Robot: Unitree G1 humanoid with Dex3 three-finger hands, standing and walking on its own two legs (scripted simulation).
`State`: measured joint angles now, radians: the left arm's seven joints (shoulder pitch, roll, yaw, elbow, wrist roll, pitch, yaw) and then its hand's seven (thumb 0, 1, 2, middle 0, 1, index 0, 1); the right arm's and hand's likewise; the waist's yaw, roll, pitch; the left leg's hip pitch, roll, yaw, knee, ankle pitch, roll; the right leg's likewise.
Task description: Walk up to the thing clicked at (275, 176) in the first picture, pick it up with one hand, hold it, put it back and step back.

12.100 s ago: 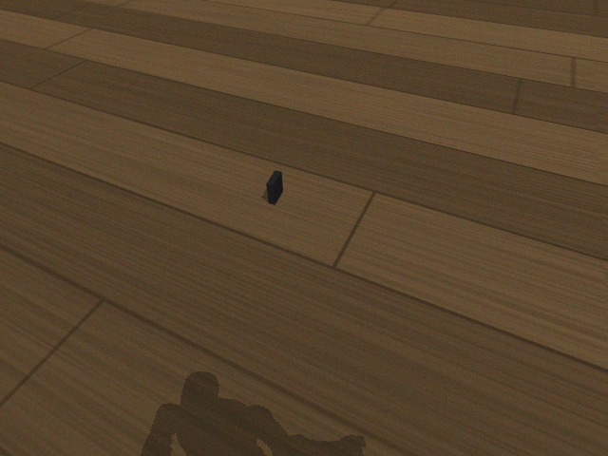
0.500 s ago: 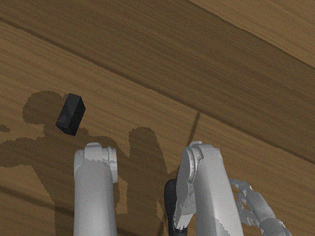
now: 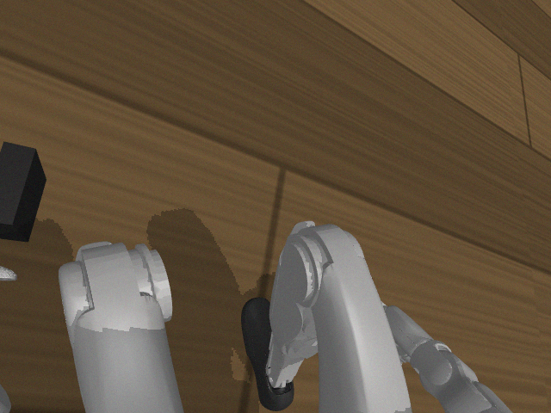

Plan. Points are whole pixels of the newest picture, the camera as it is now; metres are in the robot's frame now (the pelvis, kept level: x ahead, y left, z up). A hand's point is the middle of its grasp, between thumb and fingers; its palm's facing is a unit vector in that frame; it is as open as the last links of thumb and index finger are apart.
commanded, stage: close in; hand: left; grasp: from the side
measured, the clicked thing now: (17, 196) +0.42 +0.29 -0.22
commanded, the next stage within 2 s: rest palm in 0.48 s
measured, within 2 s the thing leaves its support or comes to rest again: neither
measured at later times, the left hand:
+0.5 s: hand (7, 206) +0.39 +0.29 -0.17, palm faces +0.33 -0.94 +0.04, open 17.2 cm
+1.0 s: hand (20, 204) +0.40 +0.28 -0.19, palm faces +0.35 -0.94 +0.00, open 15.4 cm
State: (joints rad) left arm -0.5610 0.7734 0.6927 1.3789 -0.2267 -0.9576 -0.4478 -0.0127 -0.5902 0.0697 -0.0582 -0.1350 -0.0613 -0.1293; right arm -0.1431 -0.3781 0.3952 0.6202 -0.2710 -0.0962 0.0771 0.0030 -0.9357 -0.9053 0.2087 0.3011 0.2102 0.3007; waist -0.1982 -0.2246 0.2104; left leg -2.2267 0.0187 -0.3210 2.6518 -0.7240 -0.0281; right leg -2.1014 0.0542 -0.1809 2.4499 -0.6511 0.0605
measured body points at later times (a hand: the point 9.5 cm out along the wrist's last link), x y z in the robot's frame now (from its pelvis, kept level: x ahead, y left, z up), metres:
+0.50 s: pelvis -0.01 +0.01 +0.00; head +0.20 +0.20 +0.34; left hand +0.37 +0.34 -0.17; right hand +0.16 -0.24 -0.03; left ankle +0.08 +0.13 -0.25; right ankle +0.13 -0.13 -0.25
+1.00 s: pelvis -0.01 +0.01 +0.00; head +0.22 +0.20 +0.33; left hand +0.38 +0.33 -0.19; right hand +0.17 -0.23 -0.03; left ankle +0.08 +0.13 -0.25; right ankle +0.13 -0.13 -0.25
